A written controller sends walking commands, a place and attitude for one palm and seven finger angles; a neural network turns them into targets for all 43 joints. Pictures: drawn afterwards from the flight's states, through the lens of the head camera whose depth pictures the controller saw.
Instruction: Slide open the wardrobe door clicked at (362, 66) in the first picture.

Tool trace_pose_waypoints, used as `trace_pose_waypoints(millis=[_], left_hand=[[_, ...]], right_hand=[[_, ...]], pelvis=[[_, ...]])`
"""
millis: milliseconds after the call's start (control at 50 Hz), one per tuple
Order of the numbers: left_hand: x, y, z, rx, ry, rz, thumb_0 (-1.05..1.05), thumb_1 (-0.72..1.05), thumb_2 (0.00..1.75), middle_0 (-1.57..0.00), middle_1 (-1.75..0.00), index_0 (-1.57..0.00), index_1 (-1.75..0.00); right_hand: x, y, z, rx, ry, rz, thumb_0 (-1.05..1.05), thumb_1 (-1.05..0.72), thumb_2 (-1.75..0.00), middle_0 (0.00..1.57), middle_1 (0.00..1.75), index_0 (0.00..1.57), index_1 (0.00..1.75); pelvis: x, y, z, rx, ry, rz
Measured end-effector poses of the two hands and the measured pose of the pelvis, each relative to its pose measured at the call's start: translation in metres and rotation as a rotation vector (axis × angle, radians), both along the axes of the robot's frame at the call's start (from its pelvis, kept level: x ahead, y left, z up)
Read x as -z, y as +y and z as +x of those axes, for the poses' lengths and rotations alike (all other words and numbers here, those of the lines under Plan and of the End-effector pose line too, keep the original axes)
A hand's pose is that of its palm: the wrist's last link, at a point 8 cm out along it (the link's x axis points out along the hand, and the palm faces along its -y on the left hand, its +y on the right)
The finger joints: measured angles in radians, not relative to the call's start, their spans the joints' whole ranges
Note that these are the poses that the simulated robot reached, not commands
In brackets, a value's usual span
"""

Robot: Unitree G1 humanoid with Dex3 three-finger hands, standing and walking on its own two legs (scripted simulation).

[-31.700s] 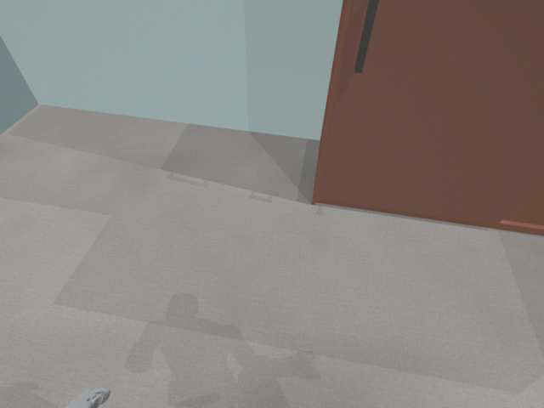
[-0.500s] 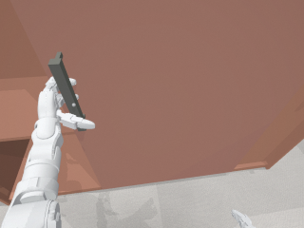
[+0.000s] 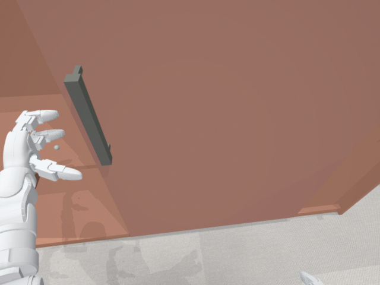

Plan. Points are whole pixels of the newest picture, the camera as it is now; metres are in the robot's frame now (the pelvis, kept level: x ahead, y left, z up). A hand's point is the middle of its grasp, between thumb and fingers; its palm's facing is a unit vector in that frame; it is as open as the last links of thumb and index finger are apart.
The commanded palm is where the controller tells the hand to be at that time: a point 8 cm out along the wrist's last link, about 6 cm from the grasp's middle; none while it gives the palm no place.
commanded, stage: slip the hand off the handle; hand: left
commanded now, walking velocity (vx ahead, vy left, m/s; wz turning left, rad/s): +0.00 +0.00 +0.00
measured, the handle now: (94, 121) +0.43 +0.25 +0.11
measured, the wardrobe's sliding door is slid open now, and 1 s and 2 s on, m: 0.55 0.55 0.55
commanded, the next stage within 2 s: draw the hand back to the body in 0.54 s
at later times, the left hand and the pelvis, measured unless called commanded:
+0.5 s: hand (50, 191) +0.25 +0.27 +0.11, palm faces +0.37 -0.92 -0.15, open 14.7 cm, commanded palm +0.21 +0.31 +0.12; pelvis -0.02 +0.00 +0.00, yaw +2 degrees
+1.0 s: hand (31, 207) +0.21 +0.27 +0.14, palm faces +0.23 -0.97 -0.01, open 14.7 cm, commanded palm +0.17 +0.30 +0.14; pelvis -0.01 -0.02 +0.00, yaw +1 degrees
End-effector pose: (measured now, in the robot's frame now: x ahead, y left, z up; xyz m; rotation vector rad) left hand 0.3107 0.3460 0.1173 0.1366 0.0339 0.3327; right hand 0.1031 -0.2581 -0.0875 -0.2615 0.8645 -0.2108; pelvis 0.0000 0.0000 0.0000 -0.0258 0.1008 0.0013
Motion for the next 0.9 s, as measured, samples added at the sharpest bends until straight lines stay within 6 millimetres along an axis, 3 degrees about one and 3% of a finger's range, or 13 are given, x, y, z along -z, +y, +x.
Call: trace_pose_waypoints(millis=[160, 280, 480, 640, 760, 900], left_hand=[[0.007, -0.003, -0.034, -0.042, -0.026, 0.005, -0.01, -0.55, 0.20, -0.25, -1.15, -0.25, -1.15], [-0.001, -0.011, -0.064, -0.037, -0.059, 0.033, -0.02, -0.55, 0.20, -0.25, -1.15, -0.25, -1.15], [0.001, -0.032, -0.096, -0.042, -0.026, 0.022, -0.01, -0.55, 0.20, -0.25, -1.15, -0.25, -1.15], [-0.005, -0.043, -0.121, -0.062, -0.050, 0.042, -0.01, -0.55, 0.20, -0.25, -1.15, -0.25, -1.15], [-0.011, -0.042, -0.121, 0.043, -0.117, -0.069, -0.02, -0.55, 0.20, -0.25, -1.15, -0.25, -1.15], [-0.027, -0.038, -0.122, 0.161, -0.117, -0.070, -0.01, -0.55, 0.20, -0.25, -1.15, -0.25, -1.15]], right_hand=[[-0.004, 0.013, 0.009, -0.030, -0.062, 0.020, 0.01, -0.91, -0.90, 0.20, 0.30, 0.20, 0.30], [-0.009, 0.026, 0.029, -0.086, -0.143, 0.035, 0.01, -0.91, -0.90, 0.20, 0.30, 0.20, 0.30], [-0.023, 0.041, 0.059, -0.165, -0.269, 0.060, 0.01, -0.91, -0.90, 0.20, 0.30, 0.20, 0.30], [-0.025, 0.034, 0.061, -0.188, -0.290, 0.058, 0.01, -0.91, -0.90, 0.21, 0.30, 0.20, 0.30], [-0.021, 0.020, 0.054, -0.173, -0.276, 0.033, 0.01, -0.91, -0.90, 0.21, 0.30, 0.20, 0.30], [-0.028, 0.005, 0.048, -0.121, -0.328, 0.031, 0.02, -0.91, -0.90, 0.20, 0.30, 0.20, 0.30]], pelvis=[[0.002, 0.003, -0.004, 0.002, -0.021, 0.000], [0.002, 0.005, -0.010, -0.012, -0.046, -0.002], [0.000, -0.003, -0.019, -0.027, -0.077, 0.007], [-0.001, -0.013, -0.019, -0.034, -0.097, 0.011], [-0.001, -0.021, -0.020, -0.040, -0.113, 0.011], [-0.003, -0.023, -0.016, -0.024, -0.119, 0.016]])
